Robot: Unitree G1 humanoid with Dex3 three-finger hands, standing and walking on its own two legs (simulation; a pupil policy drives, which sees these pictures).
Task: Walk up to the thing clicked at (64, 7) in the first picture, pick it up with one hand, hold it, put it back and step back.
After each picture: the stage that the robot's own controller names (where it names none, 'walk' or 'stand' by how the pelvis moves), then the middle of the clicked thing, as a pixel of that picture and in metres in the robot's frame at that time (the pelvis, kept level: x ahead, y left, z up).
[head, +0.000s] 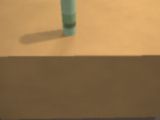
stand; (68, 11) +0.72 +0.11 +0.09
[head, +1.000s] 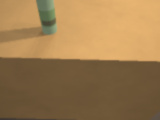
rise first; (45, 6) +0.64 +0.22 +0.12
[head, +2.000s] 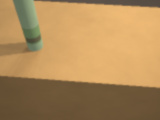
stand; (29, 23) +0.57 +0.25 +0.10
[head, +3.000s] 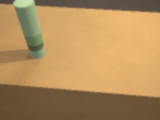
stand; (31, 31) +0.54 +0.24 +0.09
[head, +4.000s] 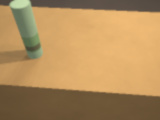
stand; (28, 32) +0.54 +0.26 +0.09
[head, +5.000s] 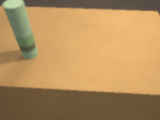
stand; (23, 32) +0.54 +0.28 +0.09
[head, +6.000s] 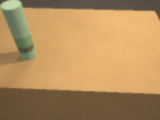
stand; (21, 33) +0.54 +0.29 +0.09
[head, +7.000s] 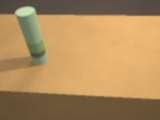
rise first; (33, 39) +0.52 +0.26 +0.09
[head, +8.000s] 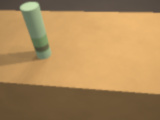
go down; (37, 33) +0.55 +0.26 +0.09
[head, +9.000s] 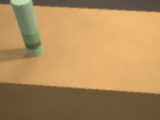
go down; (29, 29) +0.55 +0.25 +0.10
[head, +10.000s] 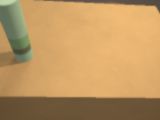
go down; (16, 32) +0.50 +0.24 +0.10
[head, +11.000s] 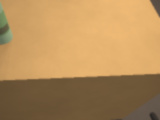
close in; out of the picture +0.54 +0.26 +0.13
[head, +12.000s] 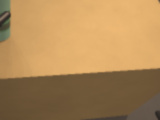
close; out of the picture +0.55 +0.23 +0.14
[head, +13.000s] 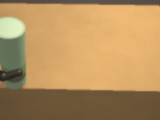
lift; (13, 59) +0.35 +0.23 +0.14
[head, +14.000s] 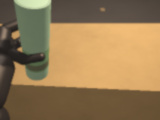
lift; (35, 43) +0.31 +0.15 +0.27
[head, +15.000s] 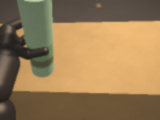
hold; (39, 39) +0.33 +0.14 +0.26
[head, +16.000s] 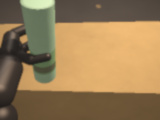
hold; (42, 45) +0.33 +0.14 +0.25
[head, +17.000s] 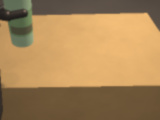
crouch; (18, 5) +0.44 +0.19 +0.29
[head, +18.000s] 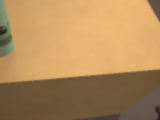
lower; out of the picture +0.50 +0.22 +0.12
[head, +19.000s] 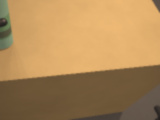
lower; out of the picture +0.51 +0.21 +0.15
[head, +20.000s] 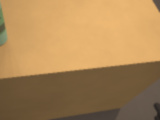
lower; out of the picture +0.53 +0.22 +0.15
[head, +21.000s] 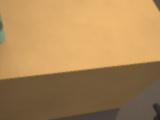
lower; out of the picture +0.53 +0.22 +0.15
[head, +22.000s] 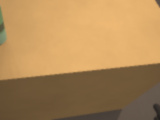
loosen; out of the picture +0.52 +0.22 +0.15
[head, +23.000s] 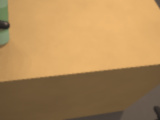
withdraw; out of the picture +0.55 +0.21 +0.15
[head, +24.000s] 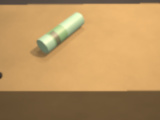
sink last; (62, 31) +0.63 +0.12 +0.03
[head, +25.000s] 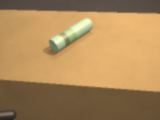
stand; (72, 34) +0.67 +0.13 +0.01
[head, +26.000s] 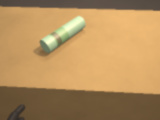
stand; (64, 33) +0.65 +0.14 +0.00
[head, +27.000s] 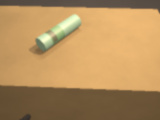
stand; (59, 31) +0.66 +0.16 +0.00
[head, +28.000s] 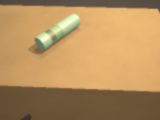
stand; (59, 31) +0.66 +0.16 +0.00
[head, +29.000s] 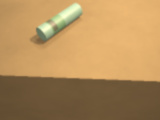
walk; (60, 21) +0.69 +0.15 +0.01
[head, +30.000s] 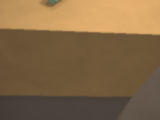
walk; out of the picture +0.90 +0.13 +0.01
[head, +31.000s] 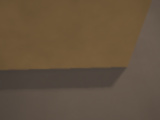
walk; out of the picture +1.24 +0.26 +0.02
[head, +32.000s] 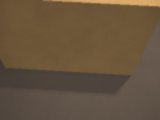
stand; out of the picture +1.26 +0.12 +0.02
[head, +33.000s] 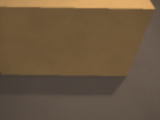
stand; out of the picture +1.27 +0.13 +0.00
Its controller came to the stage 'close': yes
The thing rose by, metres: 0.20
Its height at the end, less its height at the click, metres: -0.09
